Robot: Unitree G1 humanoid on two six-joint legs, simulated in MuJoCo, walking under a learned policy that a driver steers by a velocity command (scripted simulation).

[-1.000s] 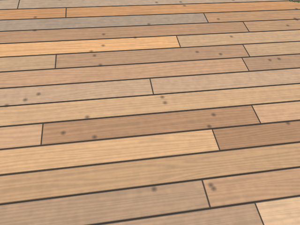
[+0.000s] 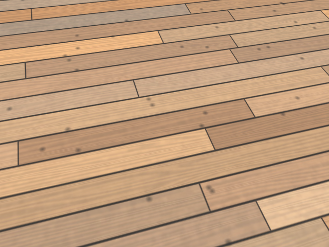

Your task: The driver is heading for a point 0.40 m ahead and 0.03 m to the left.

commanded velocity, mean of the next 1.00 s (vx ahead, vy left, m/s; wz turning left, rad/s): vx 0.05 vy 0.00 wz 0.17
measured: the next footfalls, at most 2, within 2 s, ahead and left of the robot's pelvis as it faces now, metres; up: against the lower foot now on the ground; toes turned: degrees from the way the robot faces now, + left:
right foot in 0.22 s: +0.02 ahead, -0.12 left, +0.00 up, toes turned -6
left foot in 0.72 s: -0.01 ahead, +0.08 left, +0.00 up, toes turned +10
